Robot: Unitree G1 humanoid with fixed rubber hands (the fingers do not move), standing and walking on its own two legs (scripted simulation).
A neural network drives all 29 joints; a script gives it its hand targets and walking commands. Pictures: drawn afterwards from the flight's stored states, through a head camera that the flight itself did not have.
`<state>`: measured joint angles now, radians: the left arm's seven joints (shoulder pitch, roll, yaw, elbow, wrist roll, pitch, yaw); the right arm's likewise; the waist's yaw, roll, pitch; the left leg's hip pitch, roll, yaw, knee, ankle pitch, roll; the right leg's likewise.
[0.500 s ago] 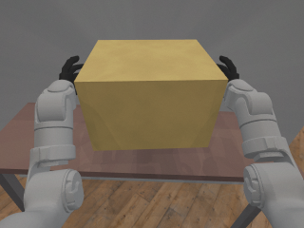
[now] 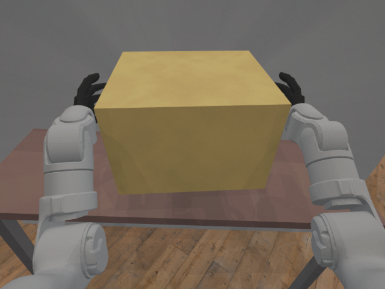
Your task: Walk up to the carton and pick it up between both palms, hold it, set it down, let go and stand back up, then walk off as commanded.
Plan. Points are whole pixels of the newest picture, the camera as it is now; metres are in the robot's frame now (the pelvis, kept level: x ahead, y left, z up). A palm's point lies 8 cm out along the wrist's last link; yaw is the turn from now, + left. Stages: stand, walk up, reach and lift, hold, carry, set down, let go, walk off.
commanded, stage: hold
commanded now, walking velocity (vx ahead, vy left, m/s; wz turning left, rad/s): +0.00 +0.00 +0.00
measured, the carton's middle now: (189, 116) +0.43 +0.00 +0.21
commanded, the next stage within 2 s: none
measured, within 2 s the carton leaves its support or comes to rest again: neither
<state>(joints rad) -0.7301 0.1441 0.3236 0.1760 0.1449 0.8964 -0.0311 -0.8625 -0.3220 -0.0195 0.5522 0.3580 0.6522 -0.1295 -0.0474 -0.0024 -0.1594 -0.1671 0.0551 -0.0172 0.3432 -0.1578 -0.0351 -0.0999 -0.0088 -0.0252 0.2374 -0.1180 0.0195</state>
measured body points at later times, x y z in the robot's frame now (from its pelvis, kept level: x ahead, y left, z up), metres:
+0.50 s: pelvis +0.01 +0.00 +0.00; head -0.07 +0.01 +0.44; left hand +0.38 +0.20 +0.25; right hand +0.39 -0.19 +0.26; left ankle +0.02 +0.14 -0.75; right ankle +0.01 -0.14 -0.75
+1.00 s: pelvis +0.00 +0.00 +0.00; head -0.07 +0.01 +0.44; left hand +0.37 +0.20 +0.25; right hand +0.38 -0.20 +0.26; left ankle +0.02 +0.14 -0.75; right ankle +0.01 -0.14 -0.75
